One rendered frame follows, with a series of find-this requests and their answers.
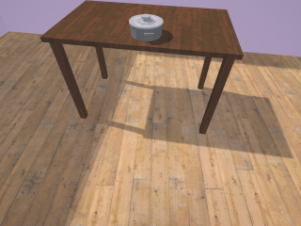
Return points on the pot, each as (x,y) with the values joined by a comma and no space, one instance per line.
(146,34)

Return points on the lid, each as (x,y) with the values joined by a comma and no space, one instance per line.
(154,22)

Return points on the table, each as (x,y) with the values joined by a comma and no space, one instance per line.
(198,32)

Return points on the knob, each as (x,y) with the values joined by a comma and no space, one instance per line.
(145,16)

